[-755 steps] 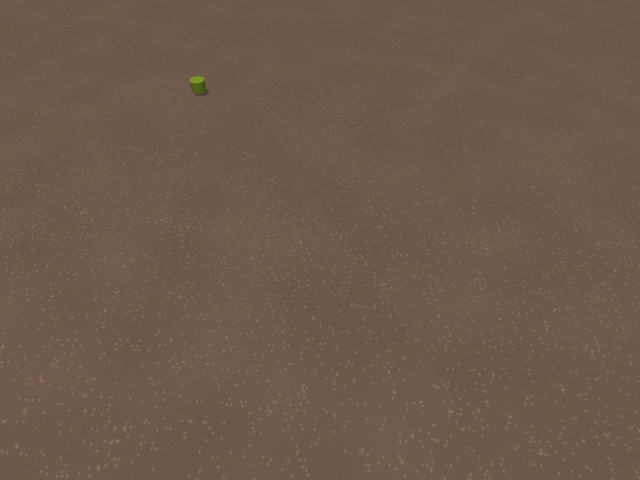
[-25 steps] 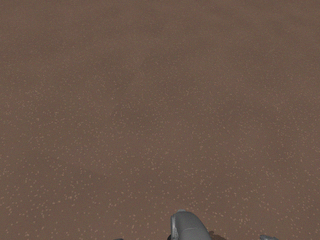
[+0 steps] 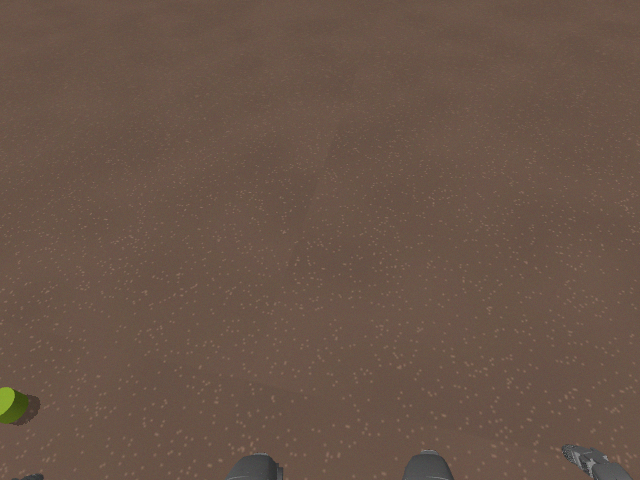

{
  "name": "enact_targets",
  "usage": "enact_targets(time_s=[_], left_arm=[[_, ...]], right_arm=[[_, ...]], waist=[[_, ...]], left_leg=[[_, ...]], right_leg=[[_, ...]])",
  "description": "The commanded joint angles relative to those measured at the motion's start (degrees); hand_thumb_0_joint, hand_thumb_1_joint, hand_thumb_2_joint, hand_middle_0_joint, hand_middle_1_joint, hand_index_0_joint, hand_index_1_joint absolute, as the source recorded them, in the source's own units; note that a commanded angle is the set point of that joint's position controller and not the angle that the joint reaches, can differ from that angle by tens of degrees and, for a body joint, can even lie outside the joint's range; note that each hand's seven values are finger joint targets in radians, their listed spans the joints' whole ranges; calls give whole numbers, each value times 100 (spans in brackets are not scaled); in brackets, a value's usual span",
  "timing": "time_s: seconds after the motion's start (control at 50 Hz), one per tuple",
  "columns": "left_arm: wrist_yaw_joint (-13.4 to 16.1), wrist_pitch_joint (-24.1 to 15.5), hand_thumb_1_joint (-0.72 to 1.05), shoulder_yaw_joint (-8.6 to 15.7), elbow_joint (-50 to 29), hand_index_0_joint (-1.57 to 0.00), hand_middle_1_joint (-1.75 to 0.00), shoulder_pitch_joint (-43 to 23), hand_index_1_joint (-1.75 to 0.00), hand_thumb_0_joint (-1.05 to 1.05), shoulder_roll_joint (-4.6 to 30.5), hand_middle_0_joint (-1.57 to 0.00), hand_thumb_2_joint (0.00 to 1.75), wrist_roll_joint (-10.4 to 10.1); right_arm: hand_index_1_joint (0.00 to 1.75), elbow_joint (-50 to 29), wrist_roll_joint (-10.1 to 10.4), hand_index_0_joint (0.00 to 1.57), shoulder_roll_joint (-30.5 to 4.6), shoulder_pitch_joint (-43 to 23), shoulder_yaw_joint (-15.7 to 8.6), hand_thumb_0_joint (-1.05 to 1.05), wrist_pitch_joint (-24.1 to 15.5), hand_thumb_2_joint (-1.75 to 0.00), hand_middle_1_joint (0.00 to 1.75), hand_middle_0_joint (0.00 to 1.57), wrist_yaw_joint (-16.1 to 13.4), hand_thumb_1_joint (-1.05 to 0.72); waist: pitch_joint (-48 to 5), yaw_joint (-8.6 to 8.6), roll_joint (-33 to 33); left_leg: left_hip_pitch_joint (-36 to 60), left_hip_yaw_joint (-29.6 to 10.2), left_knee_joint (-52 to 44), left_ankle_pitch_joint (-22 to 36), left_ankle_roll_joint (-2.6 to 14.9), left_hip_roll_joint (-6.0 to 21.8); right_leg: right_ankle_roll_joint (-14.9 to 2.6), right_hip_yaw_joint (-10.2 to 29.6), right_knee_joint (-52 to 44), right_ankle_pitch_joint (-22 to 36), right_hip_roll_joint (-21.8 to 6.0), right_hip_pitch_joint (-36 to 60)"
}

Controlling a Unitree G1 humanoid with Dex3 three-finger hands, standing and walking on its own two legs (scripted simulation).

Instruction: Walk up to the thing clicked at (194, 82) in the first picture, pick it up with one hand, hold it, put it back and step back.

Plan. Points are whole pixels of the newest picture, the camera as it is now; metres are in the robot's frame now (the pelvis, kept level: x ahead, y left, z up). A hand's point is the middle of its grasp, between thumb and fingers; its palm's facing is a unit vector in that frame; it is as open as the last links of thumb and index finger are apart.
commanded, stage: walk up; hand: left
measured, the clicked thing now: (6, 405) +0.39 +0.98 -0.69
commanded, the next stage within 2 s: none
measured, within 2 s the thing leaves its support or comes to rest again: neither
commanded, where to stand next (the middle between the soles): -0.05 +0.89 m, yaw -22 degrees
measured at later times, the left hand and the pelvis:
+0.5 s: hand out of the picture +0.13 +0.51 -0.10, palm faces -0.11 -0.82 -0.57, open 7.4 cm; pelvis +0.01 +0.22 +0.01, yaw -7 degrees
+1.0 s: hand out of the picture +0.10 +0.75 -0.12, palm faces -0.23 -0.81 -0.54, open 7.4 cm; pelvis -0.03 +0.47 +0.00, yaw -13 degrees
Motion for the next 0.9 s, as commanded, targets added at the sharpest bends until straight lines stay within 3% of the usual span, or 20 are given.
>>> enact_targets(time_s=[0.0, 0.02, 0.06, 0.12, 0.2, 0.28, 0.34, 0.36, 0.38, 0.4, 0.42, 0.52, 0.64, 0.68, 0.7, 0.72, 0.74, 0.76, 0.82, 0.88], left_arm=[[246, -14, 90, 278, -398, -20, -30, -527, -30, 0, 961, -20, 90, -67], [338, 12, 90, 160, -459, -20, -30, -377, -30, 0, 703, -20, 90, -133], [498, -26, 90, 97, -264, -20, -30, -321, -30, 0, 1106, -20, 90, -218], [354, 18, 90, 253, 261, -20, -30, 302, -30, 0, 1363, -20, 90, -428], [274, 84, 90, 144, 156, -20, -30, 396, -30, 0, 1069, -20, 90, -398], [293, 119, 90, 127, 51, -20, -30, 631, -30, 0, 978, -20, 90, -390], [339, 128, 90, 275, 277, -20, -30, 1671, -30, 0, 1130, -20, 90, -311], [377, 130, 90, 382, 268, -20, -30, 1794, -30, 0, 1373, -20, 90, -260], [414, 136, 90, 476, 13, -20, -30, 1467, -30, 0, 1643, -20, 90, -180], [434, 106, 90, 390, -285, -20, -30, 708, -30, 0, 1507, -20, 90, -207], [528, 25, 90, 477, -506, -20, -30, 218, -30, 0, 1810, -20, 90, -224], [401, -120, 90, 376, -516, -20, -30, -577, -30, 0, 1463, -20, 90, -130], [231, -42, 90, 578, -376, -20, -30, -244, -30, 0, 2039, -20, 90, 31], [230, 2, 90, 471, -371, -20, -30, -419, -30, 0, 1777, -20, 90, -50], [273, 37, 90, 324, -384, -20, -30, -363, -30, 0, 1272, -20, 90, -90], [332, 51, 90, 180, -483, -20, -30, -318, -30, 0, 722, -20, 90, -180], [492, 10, 90, 182, -491, -20, -30, -729, -30, 0, 950, -20, 90, -158], [487, -43, 90, 153, -378, -20, -30, -839, -30, 0, 1115, -20, 90, -142], [320, -7, 90, 291, 143, -20, -30, 133, -30, 0, 1188, -20, 90, -483], [260, -10, 90, 197, 76, -20, -30, 254, -30, 0, 920, -20, 90, -465]], right_arm=[[30, -9, -197, 20, -1149, 1720, -517, 0, -274, -90, 30, 20, -240, -90], [30, -229, -207, 20, -1620, 1115, -541, 0, -360, -90, 30, 20, -318, -90], [30, -450, -17, 20, -1728, 112, -543, 0, -366, -90, 30, 20, -441, -90], [30, -626, -92, 20, -847, -51, -320, 0, -411, -90, 30, 20, -511, -90], [30, -747, -96, 20, -610, 325, -292, 0, -412, -90, 30, 20, -512, -90], [30, -974, -114, 20, -538, 292, -269, 0, -305, -90, 30, 20, -545, -90], [30, -1311, -68, 20, -504, -270, -246, 0, -225, -90, 30, 20, -503, -90], [30, -1291, -1, 20, -310, -118, -199, 0, -242, -90, 30, 20, -511, -90], [30, -1259, 15, 20, -231, 418, -181, 0, -223, -90, 30, 20, -510, -90], [30, -1088, -26, 20, -664, 862, -294, 0, -82, -90, 30, 20, -561, -90], [30, -1234, -48, 20, -890, 506, -405, 0, -41, -90, 30, 20, -610, -90], [30, -703, 6, 20, -760, 472, -327, 0, -76, -90, 30, 20, -286, -90], [30, -736, 87, 20, -630, 222, -286, 0, -75, -90, 30, 20, -198, -90], [30, -315, 10, 20, -659, 1179, -384, 0, -143, -90, 30, 20, -272, -90], [30, -248, -111, 20, -837, 1567, -453, 0, -200, -90, 30, 20, -336, -90], [30, -412, -144, 20, -1466, 1322, -528, 0, -240, -90, 30, 20, -408, -90], [30, -507, 52, 20, -1974, 613, -565, 0, -255, -90, 30, 20, -460, -90], [30, -664, 117, 20, -1803, 1, -496, 0, -223, -90, 30, 20, -496, -90], [30, -894, -42, 20, -828, -679, -216, 0, -239, -90, 30, 20, -590, -90], [30, -853, -56, 20, -822, -214, -193, 0, -251, -90, 30, 20, -557, -90]], waist=[[-322, -1234, 828], [12, -849, 1651], [184, -513, 1406], [-76, -281, 490], [-666, -420, 529], [-587, -324, 351], [-654, 439, -154], [-763, 594, -915], [-1036, 380, -1994], [-819, -50, -1126], [-473, 42, -1486], [-17, -374, -989], [-264, -66, -2022], [-652, -579, -1277], [-457, -886, -312], [-218, -743, 1496], [-197, -735, 1956], [-40, -559, 1621], [128, -114, 644], [-391, -299, 1261]], left_leg=[[1860, -665, -3095, -989, 166, -36], [1395, -2336, -3612, -209, 250, 932], [833, -3041, -3845, 84, 742, 1281], [1535, -905, -2493, 2264, 408, 400], [2394, -355, -2325, 3757, 439, 362], [1871, -179, -2054, 4008, 483, 514], [231, 533, -1048, 4058, -386, -18], [-627, 735, 261, 2670, -721, -407], [-1573, 224, 1986, -1096, -863, -698], [-1551, -746, 2982, -1111, -890, -363], [-1730, -953, 3884, -1074, -795, -182], [-255, -522, 2803, 323, -31, -359], [397, 442, -289, -431, 0, -217], [1573, 823, -1572, 152, -13, -625], [1745, 325, -2213, 282, 75, -611], [1628, -2095, -2653, 1623, 506, 890], [972, -3129, -3088, 1750, 1396, 1301], [-108, -3578, -3343, 811, 2051, 1723], [308, -927, -1952, 2555, 1264, 436], [1604, -951, -1493, 4064, 1374, 422]], right_leg=[[-426, -592, 1923, -1736, 1131, -1924], [-309, -282, 3003, -2198, 1723, -2721], [-497, 242, 3282, -1656, 947, -2395], [-365, 81, 2657, -823, 924, -1901], [-259, -376, 1744, -753, 947, -1234], [-358, -569, 555, -279, 754, -204], [-705, -788, -1007, 761, 658, 2209], [-1071, -101, -1331, 947, 239, 3028], [-1865, 2245, -1640, 1097, -1462, 3239], [-2319, 3006, -2006, 623, -2169, 2324], [-2738, 3969, -2556, -139, -2836, 1477], [-1287, 706, -1739, -693, -604, -300], [-1038, 216, -1236, -181, -318, 61], [-706, -238, 101, 337, 35, -379], [-466, -464, 1448, 125, 645, -1026], [-179, -856, 2734, -2337, 1625, -2389], [-369, -133, 3206, -2448, 1435, -2056], [-415, -247, 3584, -1978, 1078, -1395], [-371, -279, 3351, -1146, 1117, -1097], [-257, -811, 1730, -1357, 908, -804]])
